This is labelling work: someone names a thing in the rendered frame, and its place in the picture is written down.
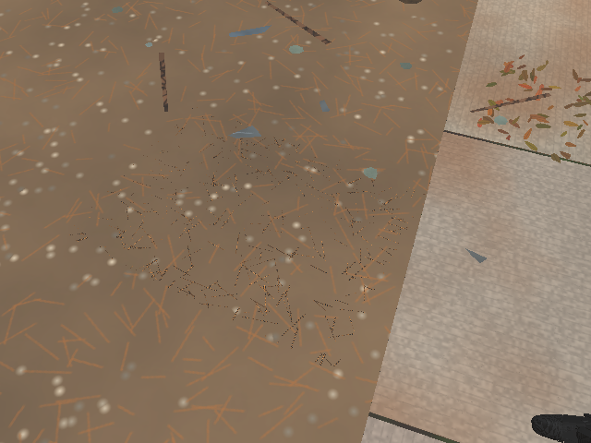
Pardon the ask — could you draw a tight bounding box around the right robot hand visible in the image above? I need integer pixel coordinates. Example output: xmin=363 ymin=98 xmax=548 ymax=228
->
xmin=531 ymin=413 xmax=591 ymax=443

